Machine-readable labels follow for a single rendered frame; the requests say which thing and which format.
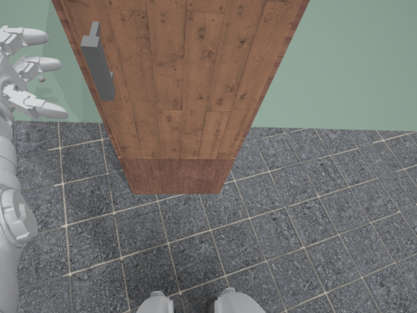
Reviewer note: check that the robot right thigh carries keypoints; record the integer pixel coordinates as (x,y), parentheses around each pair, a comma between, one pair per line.
(236,302)

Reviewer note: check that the left robot hand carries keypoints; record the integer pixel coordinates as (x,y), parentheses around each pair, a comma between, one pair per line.
(24,70)

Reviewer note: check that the handle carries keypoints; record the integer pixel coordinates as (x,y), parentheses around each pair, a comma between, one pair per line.
(93,52)

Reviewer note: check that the robot right shin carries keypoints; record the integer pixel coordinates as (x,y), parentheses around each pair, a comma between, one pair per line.
(227,290)

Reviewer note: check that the robot left upper arm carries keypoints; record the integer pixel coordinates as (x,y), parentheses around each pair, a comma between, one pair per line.
(18,226)

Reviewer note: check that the robot left forearm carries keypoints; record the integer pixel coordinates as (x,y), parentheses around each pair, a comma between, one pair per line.
(8,159)

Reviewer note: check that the cupboard door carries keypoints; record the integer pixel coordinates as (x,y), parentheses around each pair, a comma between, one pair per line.
(187,73)

